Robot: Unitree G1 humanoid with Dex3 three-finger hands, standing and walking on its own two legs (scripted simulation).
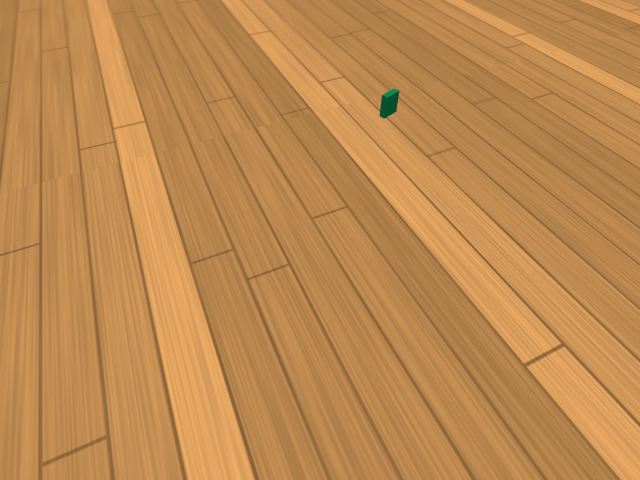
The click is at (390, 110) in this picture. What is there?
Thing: carton on end
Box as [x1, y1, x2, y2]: [380, 89, 398, 118]
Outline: 392,89 382,95 380,116 384,118 395,111 398,96 398,90
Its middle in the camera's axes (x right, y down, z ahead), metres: +0.39 -0.74 +2.24
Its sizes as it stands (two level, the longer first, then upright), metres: 0.105 0.037 0.130
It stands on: the floor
